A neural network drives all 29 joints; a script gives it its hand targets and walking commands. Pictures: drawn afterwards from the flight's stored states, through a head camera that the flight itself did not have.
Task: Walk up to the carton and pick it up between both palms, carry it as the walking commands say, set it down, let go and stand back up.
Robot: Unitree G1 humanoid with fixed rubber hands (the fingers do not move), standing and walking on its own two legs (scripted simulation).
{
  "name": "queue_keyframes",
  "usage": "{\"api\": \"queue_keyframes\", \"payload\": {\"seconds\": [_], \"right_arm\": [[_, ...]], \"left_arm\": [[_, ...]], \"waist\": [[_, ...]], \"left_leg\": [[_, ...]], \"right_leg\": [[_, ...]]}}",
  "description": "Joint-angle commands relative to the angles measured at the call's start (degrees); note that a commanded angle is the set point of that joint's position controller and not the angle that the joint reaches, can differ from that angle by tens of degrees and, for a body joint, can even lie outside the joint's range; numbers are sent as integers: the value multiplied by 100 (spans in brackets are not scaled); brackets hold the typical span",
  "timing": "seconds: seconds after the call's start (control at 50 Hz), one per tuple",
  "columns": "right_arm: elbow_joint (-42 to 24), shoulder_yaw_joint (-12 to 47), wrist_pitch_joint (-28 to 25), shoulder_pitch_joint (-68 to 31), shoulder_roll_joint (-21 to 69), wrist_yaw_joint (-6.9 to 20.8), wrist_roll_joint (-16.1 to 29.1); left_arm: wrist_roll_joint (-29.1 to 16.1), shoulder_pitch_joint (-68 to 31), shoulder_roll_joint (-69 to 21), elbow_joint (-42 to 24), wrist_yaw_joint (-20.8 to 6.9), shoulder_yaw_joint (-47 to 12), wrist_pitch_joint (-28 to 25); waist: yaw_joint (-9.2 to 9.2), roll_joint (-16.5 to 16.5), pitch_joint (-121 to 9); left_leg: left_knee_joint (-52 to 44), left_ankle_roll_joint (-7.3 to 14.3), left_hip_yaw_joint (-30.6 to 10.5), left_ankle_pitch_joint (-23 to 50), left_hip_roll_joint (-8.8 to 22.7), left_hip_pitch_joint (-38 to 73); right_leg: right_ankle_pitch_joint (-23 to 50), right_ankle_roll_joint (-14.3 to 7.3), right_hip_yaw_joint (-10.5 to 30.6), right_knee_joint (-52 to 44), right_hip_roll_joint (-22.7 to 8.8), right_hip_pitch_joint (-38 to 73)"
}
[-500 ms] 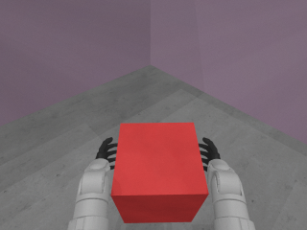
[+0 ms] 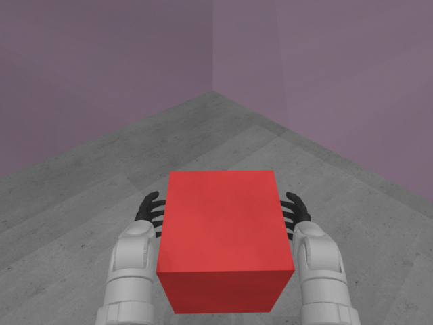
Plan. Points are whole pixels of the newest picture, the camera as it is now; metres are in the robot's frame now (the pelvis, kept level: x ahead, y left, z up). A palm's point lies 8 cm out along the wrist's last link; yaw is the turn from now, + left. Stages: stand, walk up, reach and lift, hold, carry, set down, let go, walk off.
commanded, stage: reach and lift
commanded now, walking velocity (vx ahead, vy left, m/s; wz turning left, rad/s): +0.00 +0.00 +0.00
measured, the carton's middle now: (222, 245) +0.30 +0.00 -0.02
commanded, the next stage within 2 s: hold in 0.46 s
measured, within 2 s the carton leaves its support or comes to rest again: neither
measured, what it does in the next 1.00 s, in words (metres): stands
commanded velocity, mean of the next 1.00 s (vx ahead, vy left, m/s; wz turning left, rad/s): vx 0.00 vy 0.00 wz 0.00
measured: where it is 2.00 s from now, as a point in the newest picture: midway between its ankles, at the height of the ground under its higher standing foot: outside the picture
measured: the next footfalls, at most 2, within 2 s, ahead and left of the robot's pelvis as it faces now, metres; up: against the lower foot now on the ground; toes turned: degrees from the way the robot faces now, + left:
none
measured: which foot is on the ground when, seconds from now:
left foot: down 0.00-1.00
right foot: down 0.00-1.00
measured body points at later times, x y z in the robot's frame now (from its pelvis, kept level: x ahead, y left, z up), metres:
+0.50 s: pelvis +0.01 +0.00 +0.00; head -0.04 +0.00 +0.45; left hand +0.30 +0.15 +0.04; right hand +0.30 -0.15 +0.04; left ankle +0.02 +0.13 -0.74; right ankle +0.01 -0.13 -0.74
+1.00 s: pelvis +0.00 +0.00 +0.00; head -0.05 +0.00 +0.45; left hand +0.29 +0.15 +0.04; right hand +0.30 -0.15 +0.04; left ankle +0.02 +0.13 -0.74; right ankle +0.01 -0.13 -0.74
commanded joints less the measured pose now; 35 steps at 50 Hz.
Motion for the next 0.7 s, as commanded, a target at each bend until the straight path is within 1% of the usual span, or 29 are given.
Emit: {"api": "queue_keyframes", "payload": {"seconds": [0.0, 0.38, 0.52, 0.68], "right_arm": [[-76, 3221, -140, -2978, 5249, 1300, 1417], [-555, 3478, -20, -2322, 5234, 1246, 1530], [-648, 3517, 4, -2213, 5204, 1238, 1556], [-616, 3481, 6, -2271, 5189, 1252, 1550]], "left_arm": [[-1494, -3005, -5263, -91, -1339, -3343, -116], [-1602, -2368, -5175, -551, -1304, -3520, -15], [-1624, -2260, -5155, -651, -1293, -3559, 3], [-1614, -2320, -5151, -618, -1295, -3521, 1]], "waist": [[-12, 54, -1381], [-23, 4, -1310], [-43, 10, -1244], [-45, 18, -1139]], "left_leg": [[-314, -58, 388, 738, -261, 388], [-361, -18, 347, 1095, -300, 500], [-371, -4, 330, 1028, -298, 471], [-380, 12, 335, 741, -289, 378]], "right_leg": [[790, 4, -398, -339, 288, 140], [1238, 50, -362, -399, 274, 310], [1173, 46, -367, -413, 275, 320], [863, 30, -378, -424, 264, 261]]}}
